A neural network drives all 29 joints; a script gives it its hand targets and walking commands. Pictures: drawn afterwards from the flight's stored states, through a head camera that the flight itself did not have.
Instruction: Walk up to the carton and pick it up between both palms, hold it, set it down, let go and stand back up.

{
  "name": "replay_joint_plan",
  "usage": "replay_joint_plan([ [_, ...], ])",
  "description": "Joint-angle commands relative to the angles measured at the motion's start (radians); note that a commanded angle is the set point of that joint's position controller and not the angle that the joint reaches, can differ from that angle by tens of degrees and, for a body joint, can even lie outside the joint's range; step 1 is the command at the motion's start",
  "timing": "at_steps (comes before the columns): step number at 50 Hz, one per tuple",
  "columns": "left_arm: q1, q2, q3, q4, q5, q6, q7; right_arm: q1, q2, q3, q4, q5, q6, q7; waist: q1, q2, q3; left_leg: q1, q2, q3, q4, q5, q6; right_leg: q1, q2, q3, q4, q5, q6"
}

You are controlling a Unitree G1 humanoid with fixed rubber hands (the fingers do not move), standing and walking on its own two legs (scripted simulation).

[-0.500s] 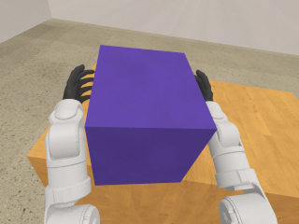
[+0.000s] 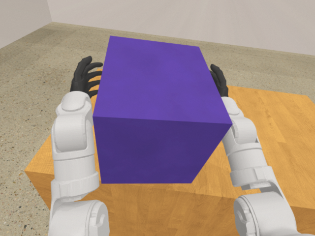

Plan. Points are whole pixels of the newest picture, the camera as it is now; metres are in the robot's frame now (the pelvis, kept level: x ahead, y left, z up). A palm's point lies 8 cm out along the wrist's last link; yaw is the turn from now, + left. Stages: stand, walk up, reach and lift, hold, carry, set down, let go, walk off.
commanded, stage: hold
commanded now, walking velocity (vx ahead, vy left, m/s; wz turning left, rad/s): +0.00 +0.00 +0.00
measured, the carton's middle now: (152, 112) +0.36 +0.00 +0.18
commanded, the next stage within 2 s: none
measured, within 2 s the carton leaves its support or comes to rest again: neither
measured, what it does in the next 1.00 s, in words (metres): stands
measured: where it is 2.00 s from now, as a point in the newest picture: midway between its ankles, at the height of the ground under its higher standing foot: outside the picture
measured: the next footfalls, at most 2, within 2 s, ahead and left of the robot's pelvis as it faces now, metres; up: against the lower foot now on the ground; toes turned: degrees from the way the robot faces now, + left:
none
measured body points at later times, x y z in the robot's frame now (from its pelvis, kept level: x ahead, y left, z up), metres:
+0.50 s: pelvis +0.00 +0.01 +0.00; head -0.04 +0.05 +0.45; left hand +0.37 +0.17 +0.24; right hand +0.38 -0.14 +0.26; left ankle +0.01 +0.14 -0.75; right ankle +0.00 -0.12 -0.75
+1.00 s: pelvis -0.01 +0.01 +0.00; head -0.06 +0.04 +0.45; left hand +0.37 +0.17 +0.25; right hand +0.38 -0.15 +0.26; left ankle +0.01 +0.14 -0.75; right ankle +0.00 -0.12 -0.75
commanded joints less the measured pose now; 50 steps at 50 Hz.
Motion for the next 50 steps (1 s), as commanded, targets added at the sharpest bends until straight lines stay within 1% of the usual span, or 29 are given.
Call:
replay_joint_plan([
  [1, -0.535, -0.332, -0.377, -0.109, -0.125, -0.020, -0.144, -0.692, 0.337, 0.285, -0.279, 0.096, -0.029, 0.016, 0.001, 0.070, -0.396, 0.029, -0.094, 0.084, 0.006, 0.314, 0.004, 0.185, 0.042, -0.012, 0.036, 0.279, 0.044],
  [2, -0.540, -0.335, -0.378, -0.123, -0.124, -0.017, -0.147, -0.697, 0.341, 0.290, -0.292, 0.101, -0.026, 0.013, 0.004, 0.070, -0.412, 0.047, -0.097, 0.086, 0.013, 0.330, 0.007, 0.190, 0.048, -0.017, 0.039, 0.297, 0.045],
  [3, -0.542, -0.337, -0.390, -0.139, -0.135, -0.018, -0.146, -0.703, 0.339, 0.290, -0.297, 0.112, -0.022, 0.010, -0.008, 0.067, -0.433, 0.060, -0.095, 0.081, 0.023, 0.363, 0.000, 0.191, 0.049, -0.013, 0.039, 0.317, 0.041],
  [4, -0.548, -0.344, -0.403, -0.150, -0.143, -0.018, -0.146, -0.704, 0.344, 0.303, -0.315, 0.119, -0.017, 0.005, -0.011, 0.063, -0.439, 0.076, -0.096, 0.080, 0.030, 0.385, -0.007, 0.185, 0.056, -0.018, 0.036, 0.334, 0.040],
  [6, -0.547, -0.335, -0.405, -0.151, -0.143, -0.011, -0.149, -0.698, 0.334, 0.302, -0.309, 0.117, -0.003, 0.000, -0.014, 0.062, -0.433, 0.099, -0.097, 0.076, 0.036, 0.401, -0.012, 0.172, 0.061, -0.027, 0.033, 0.340, 0.036],
  [8, -0.545, -0.342, -0.410, -0.156, -0.150, -0.007, -0.153, -0.685, 0.327, 0.300, -0.307, 0.120, 0.011, -0.005, -0.025, 0.070, -0.425, 0.099, -0.094, 0.078, 0.040, 0.414, -0.023, 0.156, 0.066, -0.026, 0.020, 0.312, 0.030],
  [9, -0.547, -0.338, -0.409, -0.150, -0.149, -0.004, -0.153, -0.688, 0.318, 0.303, -0.297, 0.121, 0.019, -0.008, -0.017, 0.063, -0.416, 0.096, -0.097, 0.076, 0.037, 0.401, -0.027, 0.140, 0.064, -0.034, 0.018, 0.297, 0.032],
  [10, -0.554, -0.340, -0.413, -0.148, -0.149, -0.004, -0.154, -0.685, 0.328, 0.304, -0.295, 0.123, 0.024, -0.008, -0.022, 0.073, -0.425, 0.086, -0.095, 0.081, 0.032, 0.386, -0.026, 0.136, 0.067, -0.031, 0.018, 0.284, 0.030],
  [14, -0.599, -0.342, -0.424, -0.184, -0.150, 0.007, -0.154, -0.700, 0.332, 0.297, -0.265, 0.134, 0.043, -0.006, -0.022, 0.110, -0.424, 0.091, -0.096, 0.078, 0.036, 0.382, -0.040, 0.105, 0.068, -0.031, 0.012, 0.235, 0.021],
  [15, -0.602, -0.339, -0.433, -0.178, -0.155, 0.009, -0.152, -0.714, 0.330, 0.297, -0.277, 0.140, 0.044, -0.005, -0.023, 0.104, -0.406, 0.083, -0.097, 0.076, 0.039, 0.385, -0.042, 0.097, 0.069, -0.032, 0.008, 0.224, 0.019],
  [18, -0.608, -0.340, -0.424, -0.160, -0.154, 0.016, -0.151, -0.740, 0.324, 0.287, -0.275, 0.147, 0.057, -0.002, -0.020, 0.103, -0.410, 0.086, -0.095, 0.078, 0.038, 0.353, -0.039, 0.083, 0.072, -0.034, 0.005, 0.191, 0.022],
  [20, -0.611, -0.329, -0.401, -0.147, -0.146, 0.021, -0.153, -0.736, 0.309, 0.262, -0.247, 0.136, 0.066, 0.002, -0.020, 0.128, -0.411, 0.085, -0.096, 0.077, 0.030, 0.323, -0.042, 0.074, 0.068, -0.035, 0.001, 0.155, 0.017],
  [22, -0.626, -0.326, -0.386, -0.130, -0.138, 0.021, -0.150, -0.751, 0.300, 0.256, -0.219, 0.135, 0.069, 0.006, -0.010, 0.123, -0.397, 0.055, -0.096, 0.084, 0.022, 0.292, -0.040, 0.068, 0.070, -0.040, 0.001, 0.119, 0.018],
  [24, -0.663, -0.333, -0.382, -0.132, -0.137, 0.021, -0.150, -0.764, 0.312, 0.247, -0.202, 0.131, 0.071, 0.011, -0.009, 0.120, -0.389, 0.037, -0.094, 0.087, 0.013, 0.267, -0.039, 0.068, 0.068, -0.036, 0.004, 0.102, 0.020],
  [26, -0.672, -0.333, -0.378, -0.124, -0.134, 0.021, -0.150, -0.768, 0.304, 0.237, -0.173, 0.128, 0.072, 0.018, -0.017, 0.124, -0.403, 0.046, -0.096, 0.086, 0.017, 0.280, -0.037, 0.064, 0.066, -0.028, 0.008, 0.109, 0.016],
  [28, -0.671, -0.335, -0.371, -0.112, -0.128, 0.027, -0.147, -0.772, 0.297, 0.231, -0.164, 0.129, 0.078, 0.019, -0.010, 0.135, -0.413, 0.056, -0.096, 0.090, 0.015, 0.274, -0.043, 0.066, 0.069, -0.029, 0.003, 0.100, 0.014],
  [30, -0.688, -0.339, -0.378, -0.115, -0.134, 0.028, -0.150, -0.783, 0.301, 0.227, -0.158, 0.134, 0.077, 0.022, -0.014, 0.136, -0.410, 0.050, -0.097, 0.084, 0.020, 0.292, -0.047, 0.066, 0.074, -0.030, 0.006, 0.099, 0.011],
  [32, -0.685, -0.338, -0.372, -0.098, -0.132, 0.032, -0.153, -0.796, 0.296, 0.222, -0.156, 0.135, 0.078, 0.024, -0.010, 0.121, -0.420, 0.043, -0.097, 0.086, 0.023, 0.295, -0.043, 0.074, 0.073, -0.033, 0.005, 0.102, 0.012],
  [33, -0.673, -0.339, -0.364, -0.072, -0.128, 0.030, -0.154, -0.799, 0.297, 0.219, -0.156, 0.131, 0.078, 0.023, -0.012, 0.119, -0.420, 0.047, -0.099, 0.088, 0.024, 0.294, -0.041, 0.077, 0.074, -0.030, 0.008, 0.108, 0.018],
  [35, -0.679, -0.341, -0.358, -0.056, -0.127, 0.024, -0.160, -0.806, 0.299, 0.209, -0.160, 0.123, 0.078, 0.017, -0.016, 0.111, -0.413, 0.040, -0.096, 0.084, 0.020, 0.273, -0.039, 0.070, 0.069, -0.031, 0.002, 0.090, 0.016],
  [38, -0.711, -0.348, -0.337, -0.033, -0.119, 0.011, -0.164, -0.816, 0.313, 0.198, -0.122, 0.107, 0.076, 0.020, -0.017, 0.110, -0.391, 0.014, -0.096, 0.087, 0.004, 0.232, -0.035, 0.036, 0.065, -0.027, -0.001, 0.056, 0.016],
  [40, -0.706, -0.344, -0.328, -0.010, -0.121, 0.007, -0.165, -0.814, 0.309, 0.196, -0.115, 0.105, 0.077, 0.022, -0.013, 0.095, -0.390, 0.012, -0.097, 0.089, 0.007, 0.222, -0.031, 0.048, 0.067, -0.032, 0.000, 0.056, 0.018],
  [41, -0.711, -0.352, -0.331, -0.018, -0.124, 0.004, -0.167, -0.812, 0.311, 0.198, -0.117, 0.104, 0.076, 0.022, -0.024, 0.096, -0.396, 0.021, -0.098, 0.086, 0.006, 0.223, -0.031, 0.052, 0.067, -0.027, 0.006, 0.059, 0.016],
  [42, -0.710, -0.351, -0.329, -0.020, -0.120, -0.001, -0.168, -0.811, 0.316, 0.197, -0.121, 0.104, 0.075, 0.021, -0.019, 0.103, -0.391, 0.012, -0.100, 0.083, 0.004, 0.225, -0.030, 0.064, 0.063, -0.024, 0.006, 0.064, 0.016],
  [44, -0.704, -0.355, -0.322, -0.008, -0.118, -0.003, -0.171, -0.815, 0.320, 0.202, -0.123, 0.107, 0.073, 0.021, -0.019, 0.087, -0.406, 0.021, -0.099, 0.080, 0.010, 0.245, -0.028, 0.073, 0.064, -0.028, 0.008, 0.092, 0.017],
  [46, -0.701, -0.350, -0.333, -0.012, -0.116, -0.008, -0.174, -0.804, 0.331, 0.202, -0.117, 0.106, 0.070, 0.018, -0.023, 0.102, -0.417, 0.036, -0.102, 0.080, 0.015, 0.265, -0.032, 0.075, 0.064, -0.023, 0.014, 0.118, 0.016],
  [47, -0.706, -0.351, -0.333, -0.022, -0.116, -0.012, -0.174, -0.801, 0.333, 0.211, -0.125, 0.105, 0.069, 0.018, -0.020, 0.107, -0.423, 0.032, -0.105, 0.085, 0.015, 0.259, -0.030, 0.076, 0.067, -0.025, 0.016, 0.112, 0.016],
  [48, -0.710, -0.353, -0.333, -0.026, -0.114, -0.013, -0.173, -0.803, 0.334, 0.218, -0.130, 0.110, 0.067, 0.018, -0.021, 0.100, -0.412, 0.019, -0.101, 0.082, 0.011, 0.254, -0.024, 0.086, 0.060, -0.015, 0.014, 0.114, 0.017],
  [50, -0.695, -0.349, -0.330, -0.015, -0.117, -0.018, -0.171, -0.802, 0.343, 0.230, -0.136, 0.108, 0.063, 0.019, -0.011, 0.086, -0.425, 0.021, -0.102, 0.082, 0.005, 0.253, -0.023, 0.089, 0.064, -0.022, 0.017, 0.126, 0.023],
])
